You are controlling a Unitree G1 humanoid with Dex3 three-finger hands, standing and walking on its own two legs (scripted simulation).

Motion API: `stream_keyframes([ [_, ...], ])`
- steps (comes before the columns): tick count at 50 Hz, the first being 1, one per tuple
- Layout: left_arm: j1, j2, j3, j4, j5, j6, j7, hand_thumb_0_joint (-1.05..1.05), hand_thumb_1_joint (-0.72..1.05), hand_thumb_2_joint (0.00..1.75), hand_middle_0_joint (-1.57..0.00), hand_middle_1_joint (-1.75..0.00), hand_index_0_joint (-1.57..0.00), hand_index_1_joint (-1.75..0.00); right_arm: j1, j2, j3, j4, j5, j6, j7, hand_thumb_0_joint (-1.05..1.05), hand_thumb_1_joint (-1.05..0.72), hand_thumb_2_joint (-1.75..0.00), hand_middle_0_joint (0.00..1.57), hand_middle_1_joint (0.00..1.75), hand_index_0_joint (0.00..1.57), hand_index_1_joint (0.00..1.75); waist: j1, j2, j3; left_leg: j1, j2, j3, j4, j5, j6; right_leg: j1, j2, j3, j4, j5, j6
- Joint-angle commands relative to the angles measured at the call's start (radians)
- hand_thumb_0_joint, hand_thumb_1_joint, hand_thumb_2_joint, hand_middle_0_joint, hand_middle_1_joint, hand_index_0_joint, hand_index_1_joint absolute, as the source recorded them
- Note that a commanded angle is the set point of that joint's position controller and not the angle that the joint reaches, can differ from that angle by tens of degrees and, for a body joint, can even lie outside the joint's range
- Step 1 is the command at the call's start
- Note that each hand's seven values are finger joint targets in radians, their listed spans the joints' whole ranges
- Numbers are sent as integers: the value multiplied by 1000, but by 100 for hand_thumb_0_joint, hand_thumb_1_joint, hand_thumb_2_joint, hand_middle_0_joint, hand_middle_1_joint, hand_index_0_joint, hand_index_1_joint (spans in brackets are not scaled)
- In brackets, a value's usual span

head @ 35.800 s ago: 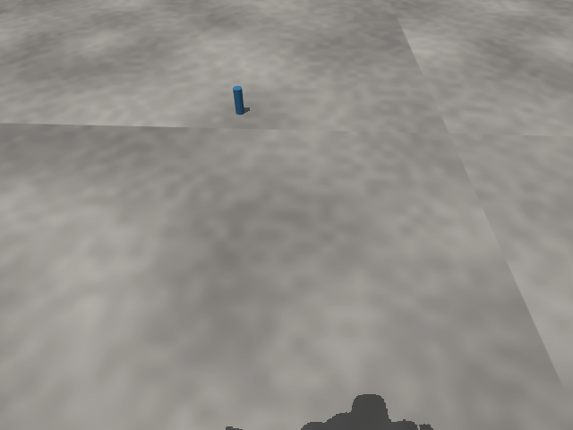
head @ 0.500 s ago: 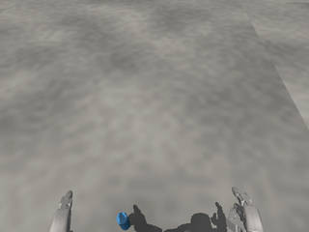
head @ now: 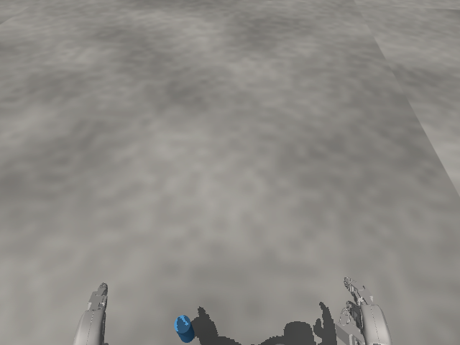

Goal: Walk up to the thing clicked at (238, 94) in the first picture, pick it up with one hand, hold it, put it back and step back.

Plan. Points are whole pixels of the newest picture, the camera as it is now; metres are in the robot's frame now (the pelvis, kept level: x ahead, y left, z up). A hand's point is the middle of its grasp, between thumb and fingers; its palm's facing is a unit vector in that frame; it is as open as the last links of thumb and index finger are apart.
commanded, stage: home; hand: left
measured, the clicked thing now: (185, 329) +0.29 +0.16 -0.64
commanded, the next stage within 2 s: stand in 0.52 s
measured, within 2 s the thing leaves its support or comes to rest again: neither
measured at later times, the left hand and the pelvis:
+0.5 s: hand (127, 338) +0.16 +0.18 -0.06, palm faces +0.10 -0.95 -0.28, open 17.7 cm; pelvis +0.00 +0.00 +0.00, yaw +0 degrees
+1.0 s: hand out of the picture +0.15 +0.20 -0.09, palm faces -0.03 -0.94 -0.33, open 11.1 cm; pelvis -0.01 +0.00 +0.01, yaw +0 degrees
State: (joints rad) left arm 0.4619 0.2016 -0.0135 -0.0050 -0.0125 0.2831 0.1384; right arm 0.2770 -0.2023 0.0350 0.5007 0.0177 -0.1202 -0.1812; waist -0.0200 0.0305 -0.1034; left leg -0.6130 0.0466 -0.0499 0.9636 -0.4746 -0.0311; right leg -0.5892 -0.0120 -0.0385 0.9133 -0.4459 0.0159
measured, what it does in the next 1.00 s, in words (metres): stands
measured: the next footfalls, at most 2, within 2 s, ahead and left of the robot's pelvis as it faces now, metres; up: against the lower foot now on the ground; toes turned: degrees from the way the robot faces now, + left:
none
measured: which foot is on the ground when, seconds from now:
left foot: down 0.00-1.00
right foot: down 0.00-1.00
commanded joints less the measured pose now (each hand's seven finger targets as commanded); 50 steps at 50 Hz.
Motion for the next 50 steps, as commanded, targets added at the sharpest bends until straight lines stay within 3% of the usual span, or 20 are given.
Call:
stream_keyframes([
  [1, -29, 93, 58, -179, 9, -54, 8, 0, -59, 3, -5, -5, -5, -5, -68, -113, -56, -154, -9, -59, -18, 0, -90, -90, 20, 30, 20, 30, -9, -8, -96, 66, -40, 50, -153, 206, 34, 64, 29, -22, -158, 184, -17],
  [7, -20, 95, 60, -193, 10, -59, 9, 0, -61, 2, -4, -5, -4, -5, -68, -112, -55, -157, -10, -60, -15, 0, -90, -90, 20, 30, 20, 30, 4, 23, -101, 72, -37, 43, -171, 195, 29, 67, 32, -28, -150, 164, -23],
  [21, -33, 101, 65, -184, 10, -65, 8, 0, -60, 3, -4, -5, -4, -5, -74, -110, -51, -159, -12, -68, -14, 0, -90, -90, 20, 30, 20, 30, 2, -6, -76, 47, -43, 52, -167, 142, 35, 53, 27, -22, -177, 119, -18],
  [22, -37, 94, 51, -173, 9, -64, 6, 0, -60, 3, -4, -5, -4, -5, -75, -112, -51, -157, -12, -70, -14, 0, -90, -90, 20, 30, 20, 30, -4, -11, -63, 42, -42, 52, -170, 133, 35, 44, 28, -23, -174, 109, -18],
  [31, -22, 98, 60, -185, 9, -68, 9, 0, -58, 4, -5, -5, -5, -5, -68, -112, -52, -152, -12, -72, -15, 0, -90, -90, 20, 30, 20, 30, 1, 11, -102, 60, -37, 40, -164, 193, 30, 67, 32, -30, -148, 162, -21],
  [33, -27, 98, 58, -183, 9, -68, 7, 0, -42, 20, -20, -21, -20, -21, -73, -111, -51, -154, -12, -70, -15, 0, -90, -90, 20, 30, 20, 30, 1, 11, -87, 55, -39, 47, -160, 185, 32, 56, 28, -25, -155, 156, -20],
  [34, -32, 105, 65, -202, 10, -70, 7, 0, -34, 28, -20, -29, -20, -29, -71, -113, -54, -156, -13, -69, -17, 0, -90, -90, 20, 30, 20, 30, -3, -2, -118, 69, -39, 49, -154, 195, 34, 64, 29, -20, -159, 169, -18],
  [37, -30, 91, 50, -177, 10, -67, 6, 0, -10, 52, -20, -30, -20, -30, -68, -115, -54, -145, -14, -71, -17, 0, -90, -90, 20, 30, 20, 30, -5, 8, -100, 68, -37, 48, -159, 207, 31, 64, 30, -25, -149, 180, -19],
  [42, -20, 95, 61, -175, 11, -71, 7, 0, 30, 90, -20, -30, -20, -30, -67, -113, -56, -148, -15, -69, -17, 0, -90, -90, 20, 30, 20, 30, 0, -9, -99, 65, -37, 50, -155, 208, 33, 68, 28, -23, -154, 182, -17],
  [43, -205, 228, 99, 176, 109, -186, -41, 0, 38, 90, -20, -30, -20, -30, -117, -270, -96, 68, -124, -1, 43, 0, -90, -90, 20, 30, 20, 30, 38, -83, 41, 90, -9, -11, -189, 358, 67, 190, -52, 65, -185, 257, -77],
  [44, -164, 241, 106, 272, 116, -230, -67, 0, 46, 90, -20, -30, -20, -30, -105, -256, -105, 111, -134, 28, 79, 0, -90, -90, 20, 30, 20, 30, 40, -129, -23, 139, -7, 21, -170, 343, 87, 214, -79, 109, -194, 301, -101],
  [46, -182, 255, 97, 335, 107, -274, -91, 0, 62, 90, -20, -30, -20, -30, -110, -242, -105, 129, -115, 51, 108, 0, -90, -90, 20, 30, 20, 30, 24, -108, 5, 165, -13, 7, -208, 307, 98, 176, -79, 137, -220, 270, -112],
  [48, -220, 264, 92, 409, 77, -299, -106, 0, 78, 90, -20, -30, -20, -30, -106, -235, -103, 155, -80, 52, 138, 0, -90, -90, 20, 30, 20, 30, 26, -35, -12, 216, -10, -5, -255, 275, 99, 215, -83, 128, -220, 245, -94],
  [50, -232, 263, 94, 480, 65, -304, -112, 0, 90, 90, -20, -30, -20, -30, -119, -241, -111, 180, -65, 57, 152, 0, -90, -90, 20, 30, 20, 30, 37, -45, 2, 227, -15, -9, -276, 236, 90, 211, -80, 128, -258, 218, -86],
])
